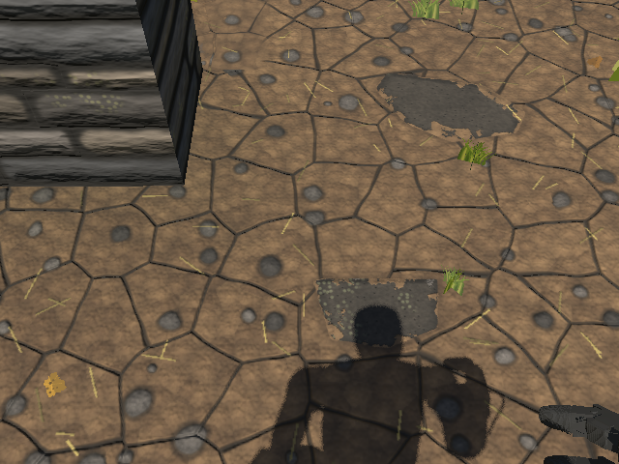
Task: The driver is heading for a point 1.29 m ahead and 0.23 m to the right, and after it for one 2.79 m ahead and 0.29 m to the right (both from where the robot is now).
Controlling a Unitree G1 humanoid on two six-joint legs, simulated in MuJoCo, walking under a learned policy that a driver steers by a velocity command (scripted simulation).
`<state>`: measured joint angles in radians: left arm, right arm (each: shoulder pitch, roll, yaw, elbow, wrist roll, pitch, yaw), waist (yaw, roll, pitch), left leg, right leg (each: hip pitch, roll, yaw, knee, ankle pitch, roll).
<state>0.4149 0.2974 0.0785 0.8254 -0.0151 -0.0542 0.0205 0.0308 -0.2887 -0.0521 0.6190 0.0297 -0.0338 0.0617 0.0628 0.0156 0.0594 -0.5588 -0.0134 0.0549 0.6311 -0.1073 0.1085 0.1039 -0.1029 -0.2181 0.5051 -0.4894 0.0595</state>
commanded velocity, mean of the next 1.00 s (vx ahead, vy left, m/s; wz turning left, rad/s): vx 0.49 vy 0.00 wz -0.28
